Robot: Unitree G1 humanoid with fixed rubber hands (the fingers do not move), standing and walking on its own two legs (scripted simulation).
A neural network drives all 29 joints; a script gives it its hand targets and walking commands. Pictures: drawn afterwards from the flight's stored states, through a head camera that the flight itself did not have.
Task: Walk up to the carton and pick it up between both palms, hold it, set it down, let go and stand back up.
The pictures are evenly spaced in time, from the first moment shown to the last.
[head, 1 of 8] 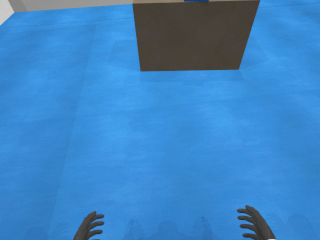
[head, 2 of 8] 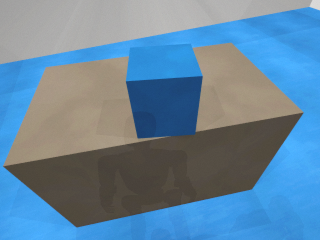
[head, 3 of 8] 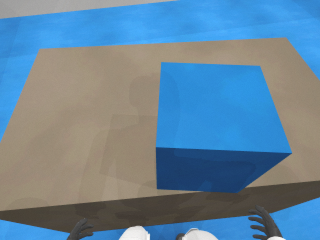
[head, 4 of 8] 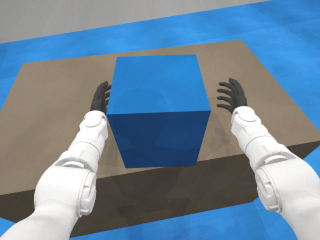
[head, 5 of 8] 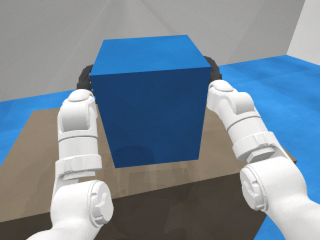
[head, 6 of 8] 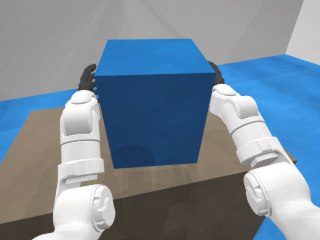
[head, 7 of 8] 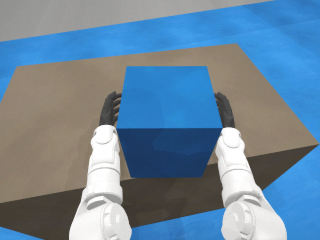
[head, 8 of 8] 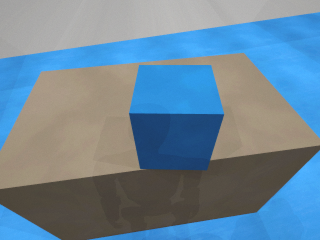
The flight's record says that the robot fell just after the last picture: no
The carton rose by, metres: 0.20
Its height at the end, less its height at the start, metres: +0.00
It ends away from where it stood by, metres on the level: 0.03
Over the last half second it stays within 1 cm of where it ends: yes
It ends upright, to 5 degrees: yes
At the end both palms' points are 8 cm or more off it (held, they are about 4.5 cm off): yes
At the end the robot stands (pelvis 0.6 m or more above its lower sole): yes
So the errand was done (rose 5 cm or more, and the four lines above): yes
